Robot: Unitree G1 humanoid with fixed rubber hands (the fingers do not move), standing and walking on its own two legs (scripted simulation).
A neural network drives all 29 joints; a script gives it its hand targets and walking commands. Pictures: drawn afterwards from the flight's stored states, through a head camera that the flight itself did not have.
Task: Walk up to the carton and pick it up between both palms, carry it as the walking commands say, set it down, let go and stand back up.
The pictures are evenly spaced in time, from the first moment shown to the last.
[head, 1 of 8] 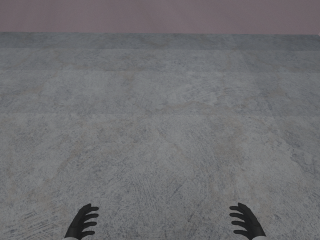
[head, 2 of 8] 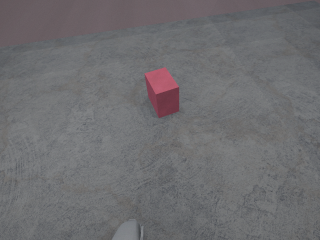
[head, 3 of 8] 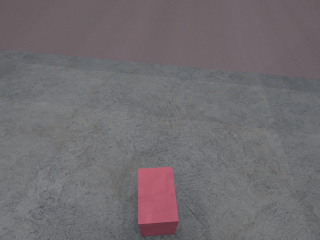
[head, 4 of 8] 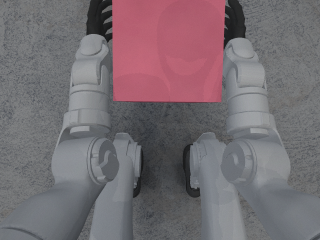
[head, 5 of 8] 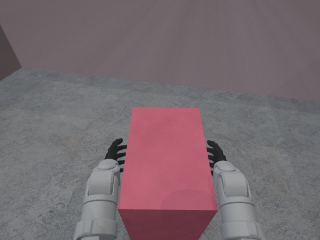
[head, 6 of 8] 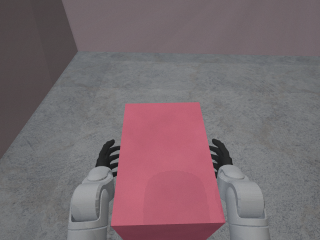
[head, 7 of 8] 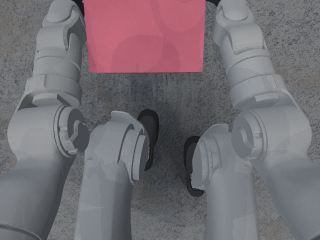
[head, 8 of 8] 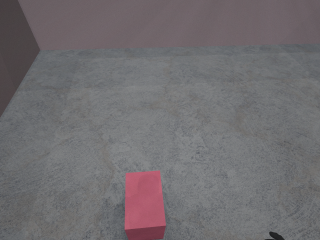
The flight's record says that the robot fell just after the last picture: no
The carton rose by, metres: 0.68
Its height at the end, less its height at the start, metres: +0.00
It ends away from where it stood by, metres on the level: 1.23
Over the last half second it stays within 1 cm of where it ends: yes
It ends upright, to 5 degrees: yes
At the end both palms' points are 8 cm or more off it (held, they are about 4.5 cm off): yes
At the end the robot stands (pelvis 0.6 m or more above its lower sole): yes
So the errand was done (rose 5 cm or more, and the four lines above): yes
